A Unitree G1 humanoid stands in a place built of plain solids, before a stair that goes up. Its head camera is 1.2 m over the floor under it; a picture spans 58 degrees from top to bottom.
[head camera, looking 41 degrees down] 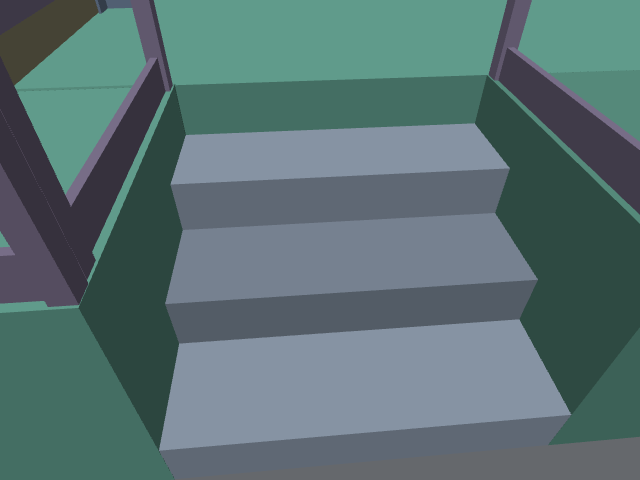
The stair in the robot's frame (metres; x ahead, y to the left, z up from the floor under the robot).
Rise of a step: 0.17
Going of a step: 0.30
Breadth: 1.02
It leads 5 degrees to the left of straight ahead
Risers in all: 4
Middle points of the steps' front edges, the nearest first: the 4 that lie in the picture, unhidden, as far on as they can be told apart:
0.48 -0.12 0.17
0.78 -0.10 0.34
1.08 -0.07 0.51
1.38 -0.05 0.68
